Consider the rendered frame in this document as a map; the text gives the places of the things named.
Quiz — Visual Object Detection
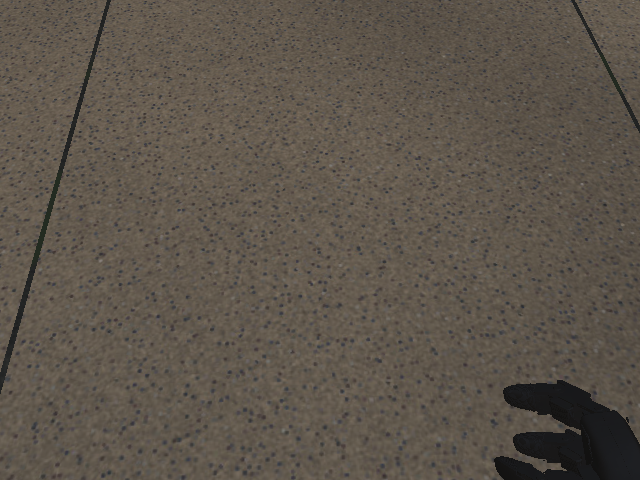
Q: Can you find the right robot hand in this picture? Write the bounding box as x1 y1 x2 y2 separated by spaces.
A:
494 380 640 480

